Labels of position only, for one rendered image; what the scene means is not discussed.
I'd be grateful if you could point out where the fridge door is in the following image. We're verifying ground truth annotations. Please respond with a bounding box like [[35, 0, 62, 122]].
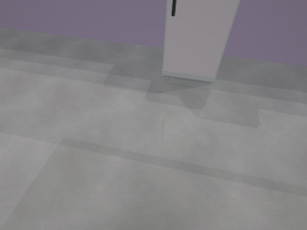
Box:
[[163, 0, 239, 78]]

